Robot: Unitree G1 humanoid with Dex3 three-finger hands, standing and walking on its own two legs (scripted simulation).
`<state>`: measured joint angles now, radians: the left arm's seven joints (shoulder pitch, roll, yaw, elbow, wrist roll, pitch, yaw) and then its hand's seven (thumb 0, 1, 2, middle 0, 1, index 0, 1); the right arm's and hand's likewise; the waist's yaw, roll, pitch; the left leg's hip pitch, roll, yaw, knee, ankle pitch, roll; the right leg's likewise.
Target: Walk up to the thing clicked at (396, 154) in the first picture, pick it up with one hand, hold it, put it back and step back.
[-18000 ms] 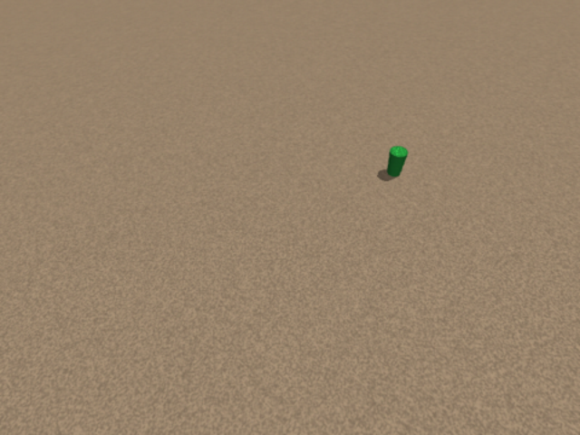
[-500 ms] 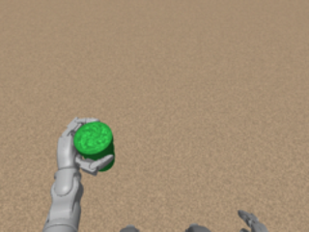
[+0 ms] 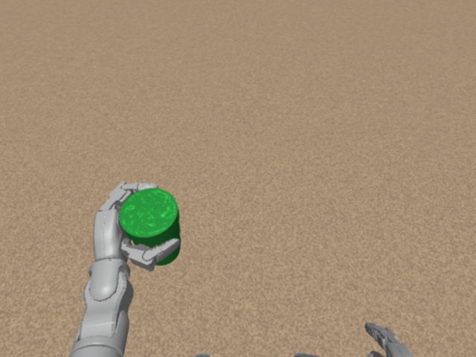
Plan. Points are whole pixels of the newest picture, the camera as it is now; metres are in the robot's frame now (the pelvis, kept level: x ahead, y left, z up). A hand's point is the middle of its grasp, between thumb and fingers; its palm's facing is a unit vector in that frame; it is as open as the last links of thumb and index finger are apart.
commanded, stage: hold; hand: left
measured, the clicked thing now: (156, 232) +0.33 +0.16 +0.01
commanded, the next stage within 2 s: none
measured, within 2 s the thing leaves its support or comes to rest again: neither
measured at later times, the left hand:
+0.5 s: hand (149, 226) +0.33 +0.17 +0.04, palm faces +0.15 -0.99 -0.03, open 11.4 cm
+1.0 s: hand (149, 227) +0.32 +0.17 +0.04, palm faces +0.15 -0.99 -0.02, open 11.4 cm
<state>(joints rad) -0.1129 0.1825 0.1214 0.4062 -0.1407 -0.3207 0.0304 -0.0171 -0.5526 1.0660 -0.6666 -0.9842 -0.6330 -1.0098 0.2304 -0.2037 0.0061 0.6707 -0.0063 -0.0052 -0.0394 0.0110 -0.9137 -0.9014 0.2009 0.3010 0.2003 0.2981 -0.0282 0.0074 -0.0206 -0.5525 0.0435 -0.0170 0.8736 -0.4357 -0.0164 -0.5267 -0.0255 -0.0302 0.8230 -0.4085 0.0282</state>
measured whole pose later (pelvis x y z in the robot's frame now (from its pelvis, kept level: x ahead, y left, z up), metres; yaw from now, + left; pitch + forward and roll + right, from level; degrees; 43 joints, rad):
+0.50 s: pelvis -0.01 +0.00 +0.00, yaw +0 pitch +5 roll -1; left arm -0.13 0.18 0.13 0.44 -0.14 -0.34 0.02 -0.02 -0.55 1.07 -0.67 -0.98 -0.63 -1.01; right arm 0.24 -0.21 0.00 0.68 -0.01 -0.01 -0.03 0.01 -0.91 -0.90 0.20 0.30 0.20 0.30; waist -0.03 0.01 -0.01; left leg -0.52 0.04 -0.01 0.84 -0.41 -0.02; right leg -0.50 -0.02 -0.03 0.79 -0.38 0.03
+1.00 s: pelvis -0.01 -0.01 +0.01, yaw +0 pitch +5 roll -1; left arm -0.15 0.18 0.14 0.47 -0.14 -0.35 0.01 -0.02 -0.55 1.07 -0.67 -0.98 -0.63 -1.01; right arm 0.21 -0.21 0.00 0.68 -0.01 -0.03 -0.03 0.01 -0.91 -0.90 0.20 0.30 0.20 0.30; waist -0.02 0.00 -0.01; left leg -0.51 0.04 -0.02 0.82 -0.40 -0.02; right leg -0.50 -0.03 -0.03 0.79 -0.38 0.02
